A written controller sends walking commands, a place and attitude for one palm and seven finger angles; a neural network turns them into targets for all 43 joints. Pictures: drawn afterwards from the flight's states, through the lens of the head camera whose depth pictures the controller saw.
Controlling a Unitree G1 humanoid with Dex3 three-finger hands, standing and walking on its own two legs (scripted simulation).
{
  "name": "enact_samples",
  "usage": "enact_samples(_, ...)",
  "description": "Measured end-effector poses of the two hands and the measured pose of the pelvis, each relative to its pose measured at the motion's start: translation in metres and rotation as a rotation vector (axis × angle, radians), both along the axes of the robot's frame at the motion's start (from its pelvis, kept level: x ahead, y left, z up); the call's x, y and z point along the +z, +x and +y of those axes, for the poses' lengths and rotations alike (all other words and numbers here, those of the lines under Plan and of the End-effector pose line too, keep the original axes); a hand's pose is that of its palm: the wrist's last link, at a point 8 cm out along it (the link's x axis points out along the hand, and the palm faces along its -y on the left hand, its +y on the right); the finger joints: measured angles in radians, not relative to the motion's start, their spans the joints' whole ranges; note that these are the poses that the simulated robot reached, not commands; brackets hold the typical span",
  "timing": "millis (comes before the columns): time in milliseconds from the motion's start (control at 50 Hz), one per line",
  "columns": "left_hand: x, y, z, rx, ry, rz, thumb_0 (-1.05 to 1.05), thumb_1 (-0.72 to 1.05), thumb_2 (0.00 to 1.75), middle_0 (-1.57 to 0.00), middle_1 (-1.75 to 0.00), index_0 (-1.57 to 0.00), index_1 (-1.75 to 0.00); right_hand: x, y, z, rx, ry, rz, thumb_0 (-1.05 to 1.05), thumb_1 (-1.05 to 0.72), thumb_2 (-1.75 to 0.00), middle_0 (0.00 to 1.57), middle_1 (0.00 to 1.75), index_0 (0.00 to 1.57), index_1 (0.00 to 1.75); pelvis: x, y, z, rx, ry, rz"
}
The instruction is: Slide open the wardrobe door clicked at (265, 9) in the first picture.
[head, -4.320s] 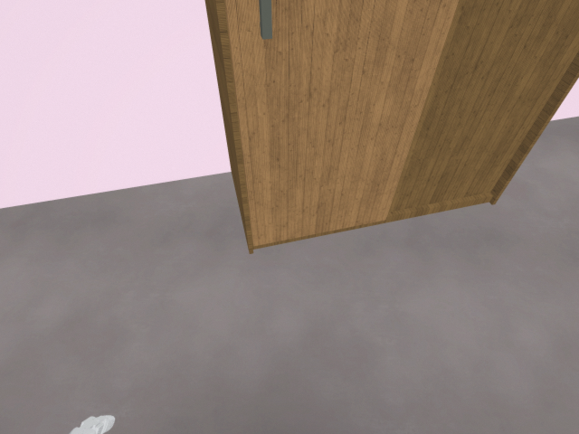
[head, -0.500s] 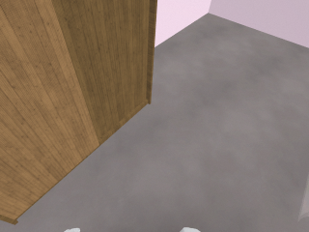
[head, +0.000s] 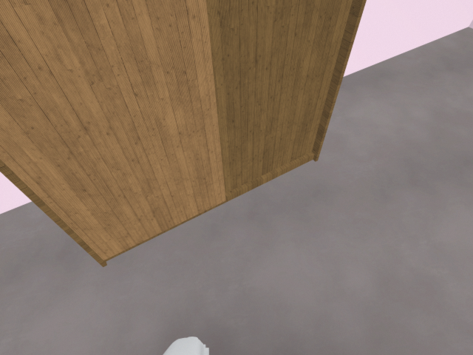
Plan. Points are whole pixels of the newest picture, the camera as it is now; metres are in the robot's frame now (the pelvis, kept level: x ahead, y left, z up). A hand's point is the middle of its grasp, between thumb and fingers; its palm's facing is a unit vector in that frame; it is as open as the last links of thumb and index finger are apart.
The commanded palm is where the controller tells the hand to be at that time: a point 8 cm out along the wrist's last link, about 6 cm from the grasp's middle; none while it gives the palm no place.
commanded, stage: turn to face it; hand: left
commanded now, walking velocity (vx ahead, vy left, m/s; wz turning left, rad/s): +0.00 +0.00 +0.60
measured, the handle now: out of the picture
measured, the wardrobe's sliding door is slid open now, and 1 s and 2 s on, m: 0.00 0.00 0.00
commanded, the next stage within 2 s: take the last steps up to it in 0.88 s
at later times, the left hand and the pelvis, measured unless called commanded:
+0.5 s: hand out of the picture +0.04 +0.27 -0.15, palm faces +0.31 -0.91 -0.27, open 7.4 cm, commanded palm none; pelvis -0.01 +0.03 +0.00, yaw +17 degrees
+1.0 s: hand out of the picture -0.12 +0.20 -0.18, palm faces +0.55 -0.80 -0.24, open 7.4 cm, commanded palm none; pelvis -0.05 +0.01 -0.01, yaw +31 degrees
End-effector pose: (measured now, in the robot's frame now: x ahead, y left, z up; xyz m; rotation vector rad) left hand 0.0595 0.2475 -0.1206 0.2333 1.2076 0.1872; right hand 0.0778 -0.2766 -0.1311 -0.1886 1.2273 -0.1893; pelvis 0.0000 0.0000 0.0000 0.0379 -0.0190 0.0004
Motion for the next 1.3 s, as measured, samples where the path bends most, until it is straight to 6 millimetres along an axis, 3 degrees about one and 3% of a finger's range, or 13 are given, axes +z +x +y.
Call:
enact_samples(120, -0.032, -0.068, 0.049, 0.154, -0.014, 0.122, 0.0, 0.9, 0.9, -0.2, -0.3, -0.21, -0.3, 0.008, 0.067, 0.041, 0.172, -0.056, -0.107, 0.01, -0.91, -0.9, 0.2, 0.3, 0.2, 0.3, -0.018, 0.001, 0.029, 0.084, -0.028, 0.014)
enact_samples(200, -0.034, -0.089, 0.07, 0.223, -0.006, 0.169, 0.01, 0.9, 0.9, -0.2, -0.3, -0.2, -0.3, 0.02, 0.083, 0.068, 0.236, -0.062, -0.146, 0.01, -0.91, -0.9, 0.2, 0.3, 0.2, 0.3, -0.013, -0.002, 0.038, 0.115, -0.041, 0.009)
enact_samples(300, -0.02, -0.081, 0.079, 0.254, -0.012, 0.099, 0.01, 0.91, 0.9, -0.2, -0.3, -0.2, -0.3, 0.024, 0.08, 0.091, 0.275, -0.04, -0.123, 0.01, -0.91, -0.9, 0.2, 0.3, 0.2, 0.3, -0.002, -0.005, 0.045, 0.171, -0.056, 0.01)
enact_samples(400, -0.01, -0.062, 0.075, 0.274, -0.007, 0.005, 0.0, 0.9, 0.9, -0.2, -0.3, -0.2, -0.3, 0.016, 0.068, 0.099, 0.293, 0.0, -0.083, 0.01, -0.91, -0.9, 0.21, 0.3, 0.21, 0.3, 0.001, -0.006, 0.043, 0.231, -0.056, 0.009)
enact_samples(540, 0.005, -0.032, 0.053, 0.291, 0.016, -0.129, 0.0, 0.9, 0.9, -0.2, -0.3, -0.2, -0.3, -0.005, 0.045, 0.081, 0.302, 0.038, -0.001, 0.01, -0.91, -0.9, 0.21, 0.3, 0.21, 0.3, -0.003, -0.008, 0.022, 0.319, -0.043, 0.004)
enact_samples(620, 0.011, -0.033, 0.033, 0.306, 0.05, -0.182, 0.0, 0.9, 0.9, -0.2, -0.3, -0.2, -0.3, -0.022, 0.041, 0.061, 0.312, 0.056, 0.032, 0.01, -0.91, -0.9, 0.21, 0.3, 0.21, 0.3, -0.011, -0.01, 0.004, 0.364, -0.035, -0.004)
enact_samples(760, 0.017, -0.081, 0.006, 0.396, 0.041, -0.126, 0.0, 0.9, 0.9, -0.2, -0.3, -0.21, -0.3, -0.015, 0.045, 0.043, 0.377, 0.041, 0.072, 0.01, -0.91, -0.9, 0.2, 0.3, 0.2, 0.3, 0.0, -0.015, -0.008, 0.449, -0.007, -0.02)
enact_samples(860, 0.007, -0.126, -0.006, 0.476, 0.009, -0.065, 0.0, 0.9, 0.9, -0.2, -0.3, -0.21, -0.3, -0.009, 0.051, 0.048, 0.441, 0.009, 0.097, 0.01, -0.91, -0.9, 0.2, 0.3, 0.2, 0.3, 0.002, -0.022, -0.006, 0.497, -0.001, -0.016)
enact_samples(940, -0.007, -0.173, -0.009, 0.547, -0.027, 0.004, 0.0, 0.9, 0.9, -0.2, -0.3, -0.21, -0.3, -0.004, 0.062, 0.071, 0.508, -0.016, 0.079, 0.01, -0.91, -0.9, 0.2, 0.3, 0.2, 0.3, -0.001, -0.033, 0.003, 0.527, -0.012, -0.01)
enact_samples(1080, -0.038, -0.256, -0.004, 0.653, -0.099, 0.153, 0.0, 0.9, 0.9, -0.2, -0.3, -0.21, -0.3, 0.01, 0.072, 0.133, 0.618, -0.03, -0.049, 0.01, -0.91, -0.9, 0.2, 0.3, 0.2, 0.3, -0.009, -0.057, 0.027, 0.55, -0.038, -0.019)
enact_samples(1140, -0.033, -0.269, -0.001, 0.662, -0.124, 0.177, 0.01, 0.9, 0.9, -0.2, -0.3, -0.2, -0.3, 0.019, 0.063, 0.151, 0.634, -0.016, -0.067, 0.01, -0.91, -0.9, 0.2, 0.3, 0.2, 0.3, 0.0, -0.059, 0.035, 0.56, -0.054, -0.024)
enact_samples(1200, -0.026, -0.268, 0.004, 0.663, -0.134, 0.156, 0.01, 0.91, 0.9, -0.2, -0.3, -0.2, -0.3, 0.022, 0.049, 0.161, 0.633, 0.002, -0.052, 0.01, -0.91, -0.9, 0.2, 0.3, 0.2, 0.3, 0.007, -0.057, 0.043, 0.573, -0.061, -0.024)
enact_samples(1300, -0.02, -0.249, 0.013, 0.657, -0.136, 0.114, 0.01, 0.91, 0.9, -0.2, -0.3, -0.2, -0.3, 0.016, 0.027, 0.153, 0.587, -0.005, 0.013, 0.0, -0.93, -0.9, 0.21, 0.3, 0.21, 0.3, 0.01, -0.049, 0.055, 0.589, -0.052, -0.021)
